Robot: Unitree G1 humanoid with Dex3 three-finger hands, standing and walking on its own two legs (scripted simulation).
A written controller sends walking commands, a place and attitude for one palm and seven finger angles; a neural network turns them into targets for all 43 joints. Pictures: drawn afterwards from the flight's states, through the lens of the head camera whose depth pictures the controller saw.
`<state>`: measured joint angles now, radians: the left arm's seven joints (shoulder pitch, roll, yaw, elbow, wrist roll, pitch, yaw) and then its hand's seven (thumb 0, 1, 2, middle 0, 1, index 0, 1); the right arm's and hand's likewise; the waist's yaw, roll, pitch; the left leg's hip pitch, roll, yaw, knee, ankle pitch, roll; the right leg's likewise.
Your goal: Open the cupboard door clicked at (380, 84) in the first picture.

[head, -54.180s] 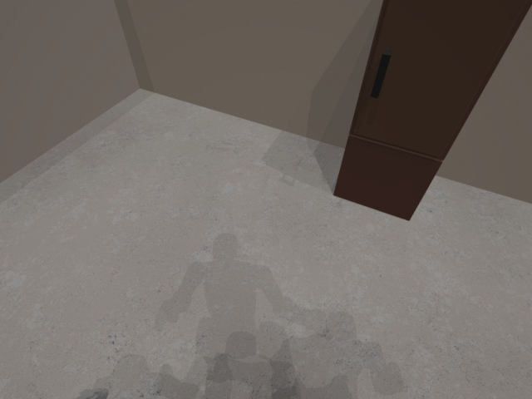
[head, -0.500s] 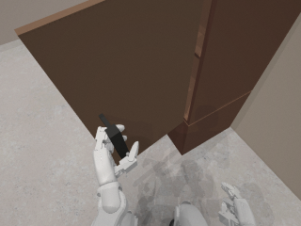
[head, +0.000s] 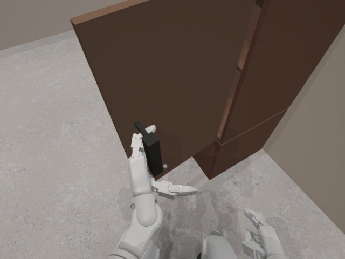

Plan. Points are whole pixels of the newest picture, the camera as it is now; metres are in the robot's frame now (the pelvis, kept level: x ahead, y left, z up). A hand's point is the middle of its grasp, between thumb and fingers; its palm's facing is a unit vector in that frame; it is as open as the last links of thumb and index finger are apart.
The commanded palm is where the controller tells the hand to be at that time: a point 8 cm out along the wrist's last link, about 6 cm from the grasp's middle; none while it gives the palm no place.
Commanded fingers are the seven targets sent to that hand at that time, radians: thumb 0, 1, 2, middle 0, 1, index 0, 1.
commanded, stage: open thumb and fingers to let go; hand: left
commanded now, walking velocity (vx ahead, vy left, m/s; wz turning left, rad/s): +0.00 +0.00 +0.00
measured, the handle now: (148, 149) +0.36 +0.08 +0.03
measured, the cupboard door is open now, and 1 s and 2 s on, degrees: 96 100 100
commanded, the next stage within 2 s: slide the hand sideways off the handle in 0.04 s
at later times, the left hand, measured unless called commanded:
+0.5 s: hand (164, 184) +0.27 +0.04 +0.04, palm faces -0.14 -0.99 +0.04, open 16.3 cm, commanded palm +0.25 +0.09 +0.04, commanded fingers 0.00 -0.50 0.30 -0.15 -0.30 -0.15 -0.30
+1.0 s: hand (141, 203) +0.23 +0.08 +0.04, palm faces -0.09 -1.00 +0.01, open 16.2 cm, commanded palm +0.20 +0.14 +0.04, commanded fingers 0.00 -0.50 0.30 -0.15 -0.30 -0.15 -0.30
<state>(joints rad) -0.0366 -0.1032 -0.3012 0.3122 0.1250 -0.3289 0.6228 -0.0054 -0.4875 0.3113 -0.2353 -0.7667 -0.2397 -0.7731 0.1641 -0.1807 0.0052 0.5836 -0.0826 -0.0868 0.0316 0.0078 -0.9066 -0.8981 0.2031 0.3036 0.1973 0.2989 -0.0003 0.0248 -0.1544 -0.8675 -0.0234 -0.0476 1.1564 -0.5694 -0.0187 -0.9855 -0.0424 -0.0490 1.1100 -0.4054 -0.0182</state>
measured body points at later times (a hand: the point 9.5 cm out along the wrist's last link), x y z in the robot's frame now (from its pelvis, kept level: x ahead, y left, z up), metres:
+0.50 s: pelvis +0.01 +0.01 -0.01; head +0.09 +0.00 +0.44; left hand +0.27 +0.09 +0.04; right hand +0.19 -0.21 -0.09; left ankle +0.00 +0.13 -0.65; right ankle +0.07 -0.11 -0.65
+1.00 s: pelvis +0.03 +0.00 -0.02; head +0.11 +0.00 +0.43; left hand +0.23 +0.13 +0.04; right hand +0.23 -0.21 -0.09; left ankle +0.00 +0.13 -0.65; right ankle +0.07 -0.11 -0.65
